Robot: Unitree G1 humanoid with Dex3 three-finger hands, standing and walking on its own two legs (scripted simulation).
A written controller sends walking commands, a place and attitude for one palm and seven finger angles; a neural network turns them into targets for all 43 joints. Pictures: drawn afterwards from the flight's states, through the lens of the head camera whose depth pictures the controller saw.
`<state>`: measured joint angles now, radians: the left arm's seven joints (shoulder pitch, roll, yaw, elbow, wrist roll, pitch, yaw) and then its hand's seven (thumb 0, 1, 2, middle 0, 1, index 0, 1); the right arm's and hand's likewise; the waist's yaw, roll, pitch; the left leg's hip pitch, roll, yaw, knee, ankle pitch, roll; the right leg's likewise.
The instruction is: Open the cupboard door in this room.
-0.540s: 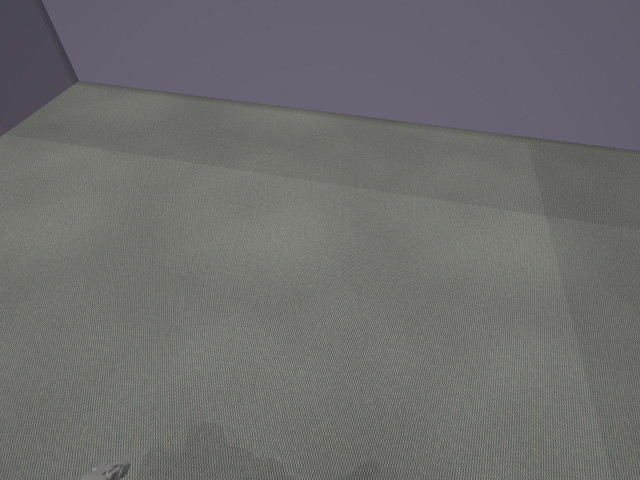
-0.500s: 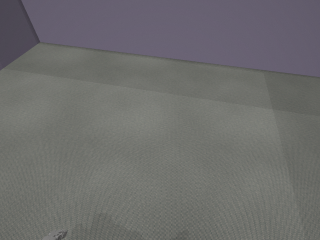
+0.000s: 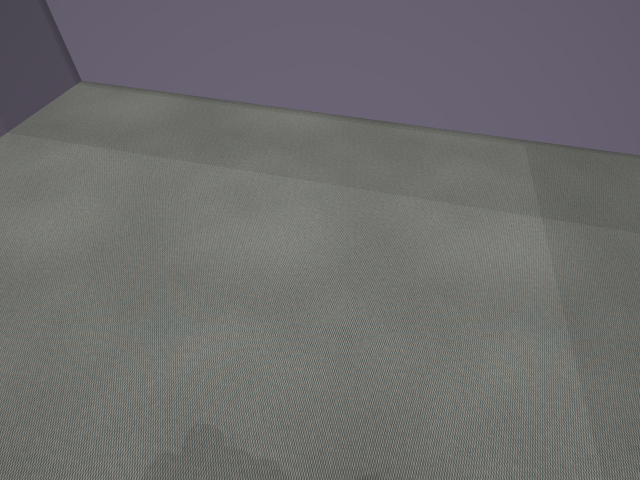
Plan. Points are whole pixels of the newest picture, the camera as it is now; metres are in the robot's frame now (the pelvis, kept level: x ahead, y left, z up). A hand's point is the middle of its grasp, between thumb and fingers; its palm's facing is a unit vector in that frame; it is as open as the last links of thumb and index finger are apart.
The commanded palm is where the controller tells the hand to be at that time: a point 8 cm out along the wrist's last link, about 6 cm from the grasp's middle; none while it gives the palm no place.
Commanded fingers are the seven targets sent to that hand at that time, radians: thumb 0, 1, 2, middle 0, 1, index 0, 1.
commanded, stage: stand and wait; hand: left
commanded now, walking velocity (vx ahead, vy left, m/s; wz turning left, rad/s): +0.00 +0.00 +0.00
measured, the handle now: out of the picture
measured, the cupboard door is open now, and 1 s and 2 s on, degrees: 0 0 0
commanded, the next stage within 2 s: turn or walk to find it in 0.36 s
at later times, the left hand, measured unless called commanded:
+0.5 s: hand out of the picture +0.07 +0.24 -0.15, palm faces -0.02 -0.94 -0.34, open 7.4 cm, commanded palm none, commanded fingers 0.00 0.90 0.90 -0.20 -0.30 -0.20 -0.30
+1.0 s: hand out of the picture +0.00 +0.21 -0.17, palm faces +0.19 -0.95 -0.26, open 7.4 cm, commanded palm none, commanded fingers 0.00 0.90 0.90 -0.20 -0.30 -0.20 -0.30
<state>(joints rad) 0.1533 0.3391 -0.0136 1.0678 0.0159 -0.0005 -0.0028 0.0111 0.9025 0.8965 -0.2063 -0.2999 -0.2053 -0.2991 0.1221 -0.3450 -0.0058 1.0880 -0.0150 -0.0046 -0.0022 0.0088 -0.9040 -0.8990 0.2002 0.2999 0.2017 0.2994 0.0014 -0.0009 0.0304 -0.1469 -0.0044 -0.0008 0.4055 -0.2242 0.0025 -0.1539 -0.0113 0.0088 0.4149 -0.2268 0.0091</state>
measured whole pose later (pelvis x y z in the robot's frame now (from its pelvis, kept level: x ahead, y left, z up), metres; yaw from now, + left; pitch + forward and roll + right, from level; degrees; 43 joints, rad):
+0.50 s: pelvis -0.01 +0.00 +0.00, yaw +1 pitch -2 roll +0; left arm 0.13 0.33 -0.01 1.07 0.02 0.00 0.00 0.01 0.90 0.90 -0.21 -0.30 -0.20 -0.30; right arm 0.14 -0.34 0.00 1.10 -0.01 0.00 0.00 0.01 -0.90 -0.90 0.20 0.30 0.20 0.30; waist -0.01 0.00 0.02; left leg -0.18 -0.01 -0.02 0.41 -0.20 0.00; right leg -0.18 -0.01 -0.01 0.42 -0.21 0.01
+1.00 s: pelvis -0.05 -0.01 -0.01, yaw +12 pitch +1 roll -1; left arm 0.17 0.22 0.03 0.93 0.01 0.04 0.03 0.01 0.91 0.90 -0.20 -0.30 -0.20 -0.30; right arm 0.25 -0.19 -0.04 0.97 -0.03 0.05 0.00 0.01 -0.90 -0.90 0.20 0.30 0.20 0.30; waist -0.03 0.03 0.05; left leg -0.35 -0.07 -0.19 0.49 -0.14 0.00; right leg -0.33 0.01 0.00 0.77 -0.47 0.04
